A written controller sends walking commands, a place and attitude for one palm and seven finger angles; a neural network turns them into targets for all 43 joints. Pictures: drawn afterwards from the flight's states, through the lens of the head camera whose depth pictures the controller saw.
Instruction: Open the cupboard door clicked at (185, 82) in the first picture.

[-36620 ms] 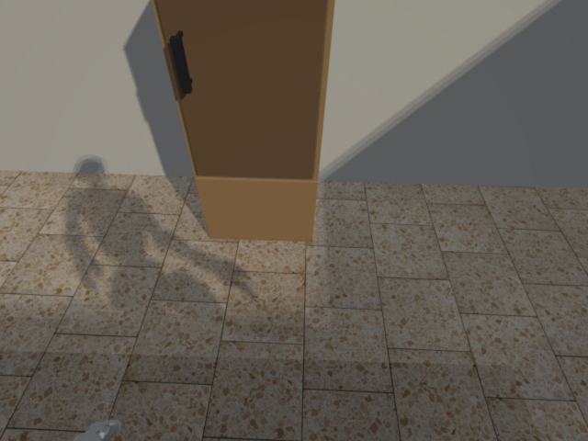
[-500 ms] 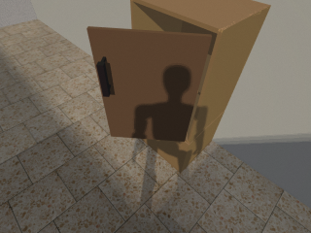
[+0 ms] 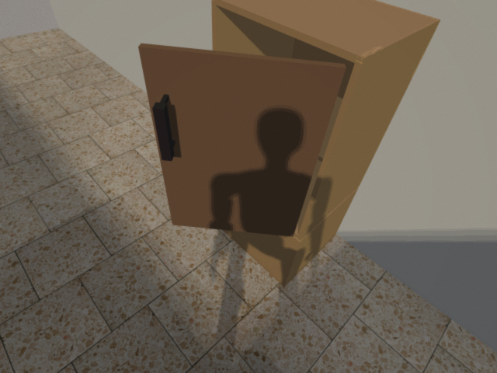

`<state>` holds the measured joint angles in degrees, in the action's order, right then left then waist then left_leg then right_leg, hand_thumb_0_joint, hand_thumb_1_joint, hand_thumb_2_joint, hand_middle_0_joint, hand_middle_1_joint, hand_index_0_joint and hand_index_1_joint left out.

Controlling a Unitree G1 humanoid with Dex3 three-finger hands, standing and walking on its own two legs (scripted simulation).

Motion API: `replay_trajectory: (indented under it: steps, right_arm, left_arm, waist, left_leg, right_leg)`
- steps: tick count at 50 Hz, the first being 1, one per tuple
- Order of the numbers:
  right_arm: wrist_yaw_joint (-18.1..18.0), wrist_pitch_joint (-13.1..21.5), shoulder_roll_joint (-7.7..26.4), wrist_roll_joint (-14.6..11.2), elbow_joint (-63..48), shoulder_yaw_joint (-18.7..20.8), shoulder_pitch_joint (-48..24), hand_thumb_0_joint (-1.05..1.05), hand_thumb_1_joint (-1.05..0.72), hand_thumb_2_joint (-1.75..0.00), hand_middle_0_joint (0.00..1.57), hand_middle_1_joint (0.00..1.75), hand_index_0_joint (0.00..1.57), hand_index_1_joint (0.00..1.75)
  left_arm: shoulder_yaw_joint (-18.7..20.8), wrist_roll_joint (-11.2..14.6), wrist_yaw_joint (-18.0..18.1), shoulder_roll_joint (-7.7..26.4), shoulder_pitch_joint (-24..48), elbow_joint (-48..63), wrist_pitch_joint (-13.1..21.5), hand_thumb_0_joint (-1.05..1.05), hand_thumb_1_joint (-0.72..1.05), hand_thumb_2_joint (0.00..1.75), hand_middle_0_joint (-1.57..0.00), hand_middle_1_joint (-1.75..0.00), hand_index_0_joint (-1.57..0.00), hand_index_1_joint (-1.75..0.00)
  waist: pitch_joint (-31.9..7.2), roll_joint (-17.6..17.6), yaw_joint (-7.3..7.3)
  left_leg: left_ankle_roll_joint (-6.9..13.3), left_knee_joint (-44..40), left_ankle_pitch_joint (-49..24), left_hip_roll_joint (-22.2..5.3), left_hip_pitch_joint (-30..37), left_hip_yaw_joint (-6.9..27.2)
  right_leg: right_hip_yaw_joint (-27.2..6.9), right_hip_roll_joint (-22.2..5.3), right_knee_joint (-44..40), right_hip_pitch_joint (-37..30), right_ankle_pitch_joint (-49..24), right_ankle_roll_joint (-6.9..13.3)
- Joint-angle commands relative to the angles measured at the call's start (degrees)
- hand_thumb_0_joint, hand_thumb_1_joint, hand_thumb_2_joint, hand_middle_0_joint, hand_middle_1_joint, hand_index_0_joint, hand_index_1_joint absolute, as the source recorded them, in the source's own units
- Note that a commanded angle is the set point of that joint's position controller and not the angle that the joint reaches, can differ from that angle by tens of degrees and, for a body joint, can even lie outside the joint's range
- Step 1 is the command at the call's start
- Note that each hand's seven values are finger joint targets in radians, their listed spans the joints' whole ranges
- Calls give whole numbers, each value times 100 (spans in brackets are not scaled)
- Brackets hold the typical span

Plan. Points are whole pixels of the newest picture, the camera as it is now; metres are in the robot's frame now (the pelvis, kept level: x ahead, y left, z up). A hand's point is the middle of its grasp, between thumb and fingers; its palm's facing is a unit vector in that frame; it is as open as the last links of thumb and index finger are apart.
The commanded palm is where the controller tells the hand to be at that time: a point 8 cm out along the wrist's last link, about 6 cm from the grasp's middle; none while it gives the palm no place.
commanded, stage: shuffle to correct the standing spot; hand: left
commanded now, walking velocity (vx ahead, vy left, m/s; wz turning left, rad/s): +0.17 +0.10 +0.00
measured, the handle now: (166, 128) +0.60 +0.24 +0.05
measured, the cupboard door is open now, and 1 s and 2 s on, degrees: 41 41 41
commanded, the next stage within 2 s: come to a stop and stand still in 0.10 s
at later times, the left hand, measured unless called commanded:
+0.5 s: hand out of the picture +0.13 +0.19 -0.17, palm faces +0.07 -0.98 -0.21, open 7.2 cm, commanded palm none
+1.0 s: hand out of the picture +0.04 +0.19 -0.16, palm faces +0.05 -0.99 -0.14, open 7.4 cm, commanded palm none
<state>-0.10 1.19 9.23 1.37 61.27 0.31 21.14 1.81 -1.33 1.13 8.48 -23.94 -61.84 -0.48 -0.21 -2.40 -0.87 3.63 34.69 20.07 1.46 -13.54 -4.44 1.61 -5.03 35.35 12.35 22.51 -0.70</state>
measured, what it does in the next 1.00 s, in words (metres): steps on the spot: right foot, then left foot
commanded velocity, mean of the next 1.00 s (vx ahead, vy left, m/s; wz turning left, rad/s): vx -0.01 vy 0.03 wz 0.00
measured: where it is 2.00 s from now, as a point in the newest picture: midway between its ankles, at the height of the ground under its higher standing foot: outside the picture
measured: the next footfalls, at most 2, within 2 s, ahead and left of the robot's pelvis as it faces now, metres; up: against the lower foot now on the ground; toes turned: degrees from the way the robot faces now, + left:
right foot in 0.28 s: +0.11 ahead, -0.10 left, +0.00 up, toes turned -2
left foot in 0.54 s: +0.12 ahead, +0.13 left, +0.00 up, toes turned +6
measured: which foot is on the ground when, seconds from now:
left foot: down 0.00-0.30, up 0.32-0.52, down 0.54-1.00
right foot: up 0.00-0.26, down 0.28-1.00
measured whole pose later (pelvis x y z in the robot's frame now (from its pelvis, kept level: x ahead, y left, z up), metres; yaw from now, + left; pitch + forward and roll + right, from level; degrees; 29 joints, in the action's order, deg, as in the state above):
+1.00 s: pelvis +0.06 +0.03 +0.01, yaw +0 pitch -1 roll +0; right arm -1.5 0.7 9.4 0.7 61.4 0.6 12.3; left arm -0.3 -0.8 1.6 7.2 -18.6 -63.1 -0.3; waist 1.7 -1.2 -1.0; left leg 1.9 24.3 11.3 -0.3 -11.9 -6.4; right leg 2.6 -2.5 25.2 10.8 13.1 -1.1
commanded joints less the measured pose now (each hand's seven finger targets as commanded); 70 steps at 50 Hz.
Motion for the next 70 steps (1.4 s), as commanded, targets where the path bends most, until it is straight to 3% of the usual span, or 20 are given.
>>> replay_trajectory:
  steps: [1,3,5,8,12,14,15,16,17,19,25,27,28,33,39,51,52,53,55,70]
  right_arm:
    - [-164,180,752,20,66,146,1309,0,-90,-90,20,30,20,30]
    - [-165,244,631,22,-42,92,948,0,-90,-90,20,30,20,30]
    - [-167,276,631,29,-104,77,692,0,-90,-90,20,30,20,30]
    - [-159,245,636,12,-88,94,506,0,-90,-90,20,30,20,30]
    - [-161,182,476,-65,-31,83,455,0,-90,-90,20,30,20,30]
    - [-123,187,158,-124,-145,23,566,0,-90,-90,20,30,20,30]
    - [-170,104,245,-99,-215,84,444,0,-90,-90,20,30,20,30]
    - [-182,53,137,-102,-246,83,356,0,-90,-90,20,30,20,30]
    - [-178,-46,85,-99,-180,86,228,0,-90,-90,20,30,20,30]
    - [-154,-155,-3,-128,-96,131,268,0,-90,-90,20,30,20,30]
    - [-89,-168,-78,-67,-40,195,587,0,-90,-90,20,30,20,30]
    - [-122,-73,416,5,-278,253,276,0,-90,-90,20,30,20,30]
    - [-145,-77,639,35,-459,274,-150,0,-90,-90,20,30,20,30]
    - [-179,-10,582,-7,-589,232,-754,0,-90,-90,20,30,20,30]
    - [-151,-5,435,-77,-354,185,-446,0,-90,-90,20,30,20,30]
    - [-123,-8,413,-72,-30,80,-470,0,-90,-90,20,30,20,30]
    - [-75,11,781,-125,-448,122,-981,0,-90,-90,20,30,20,30]
    - [-34,-51,485,-70,-579,94,-652,0,-90,-90,20,30,20,30]
    - [-14,-11,523,-5,-537,69,-425,0,-90,-90,20,30,20,30]
    - [-69,99,623,-39,-338,7,-177,0,-90,-90,20,30,20,30]
  left_arm:
    - [25,-64,-1,316,761,722,214,0,90,90,-20,-30,-20,-30]
    - [35,-3,-46,210,843,679,275,0,90,90,-20,-30,-20,-30]
    - [-7,26,-93,43,833,680,257,0,90,90,-20,-30,-20,-30]
    - [-4,19,-111,-2,775,669,198,0,90,90,-20,-30,-20,-30]
    - [67,-17,-45,186,323,506,266,0,90,90,-20,-30,-20,-30]
    - [197,-15,74,901,-314,328,341,0,90,90,-20,-30,-20,-30]
    - [213,35,87,1030,-382,341,305,0,90,90,-20,-30,-20,-30]
    - [190,35,115,1001,-87,429,261,0,90,90,-20,-30,-20,-30]
    - [165,21,145,854,268,489,280,0,90,90,-20,-30,-20,-30]
    - [118,-4,186,722,827,663,210,0,90,90,-20,-30,-20,-30]
    - [222,21,110,871,1094,866,-6,0,90,90,-20,-30,-20,-30]
    - [151,64,66,463,968,969,-104,0,90,90,-20,-30,-20,-30]
    - [143,65,62,393,943,978,-101,0,90,90,-20,-30,-20,-30]
    - [36,5,3,276,501,609,-40,0,90,90,-20,-30,-20,-30]
    - [-59,29,54,499,563,400,132,0,90,90,-20,-30,-20,-30]
    - [-153,27,76,410,210,27,146,0,90,90,-20,-30,-20,-30]
    - [-182,-61,289,634,-75,-114,205,0,90,90,-20,-30,-20,-30]
    - [-154,-11,242,831,320,220,239,0,90,90,-20,-30,-20,-30]
    - [-127,-11,160,839,481,311,297,0,90,90,-20,-30,-20,-30]
    - [-153,47,119,675,438,354,200,0,90,90,-20,-30,-20,-30]
  waist:
    - [962,1452,499]
    - [779,735,321]
    - [575,712,191]
    - [415,936,91]
    - [286,221,-220]
    - [-265,-1370,-371]
    - [-241,-1166,-343]
    - [-7,-604,-220]
    - [107,-1044,-105]
    - [379,-882,101]
    - [250,-203,283]
    - [360,1368,111]
    - [488,1519,4]
    - [65,882,-175]
    - [-217,-25,120]
    - [437,219,54]
    - [669,348,-90]
    - [277,440,219]
    - [236,584,274]
    - [350,2,68]
  left_leg:
    - [1040,-2157,-1542,-1944,1199,2598]
    - [1151,-1860,-2958,-1858,1060,2024]
    - [1045,-1858,-3398,-1630,841,1426]
    - [905,-1920,-2706,-1347,502,980]
    - [448,-1087,-2072,-1001,-169,628]
    - [-142,463,29,-141,-1561,-40]
    - [-279,1515,1524,-133,-1490,71]
    - [-313,1805,1531,-279,-1347,384]
    - [-364,2014,1359,-357,-1278,416]
    - [-422,1695,1045,-467,-910,353]
    - [-507,-562,-922,-268,608,-140]
    - [-3,-1751,-1002,-1431,-255,1321]
    - [315,-2136,-629,-1791,-1058,1709]
    - [252,-1794,-866,-1310,-528,1011]
    - [-174,-1268,-1510,-831,451,501]
    - [-218,-1802,-623,-795,224,548]
    - [-379,-717,-898,-860,-69,302]
    - [-376,-815,-139,-590,38,380]
    - [-304,-944,-211,-646,101,439]
    - [-101,-1452,-865,-768,-159,590]
  right_leg:
    - [199,206,2306,2742,957,312]
    - [102,-22,2386,2494,654,316]
    - [267,-8,1742,1881,385,262]
    - [518,184,870,1048,-71,233]
    - [447,226,-783,-572,-1317,226]
    - [-1754,-1636,-1268,-2122,-2884,953]
    - [-2056,-2269,-1610,-1718,-3990,1578]
    - [-1752,-2157,-1529,-1087,-4277,1733]
    - [-1477,-1864,-1530,-663,-4523,1589]
    - [-689,-1548,-1511,26,-4243,1409]
    - [-160,-730,-968,1256,-1212,639]
    - [326,49,-186,1029,32,145]
    - [320,193,154,430,125,110]
    - [97,112,-317,-24,-733,115]
    - [-402,-202,-1244,70,-1809,191]
    - [-351,-170,-1639,213,-1008,158]
    - [-478,-292,-1605,381,-1447,160]
    - [-743,-400,-1620,544,61,329]
    - [-554,-264,-1455,704,175,379]
    - [-317,-88,-1054,112,-1036,236]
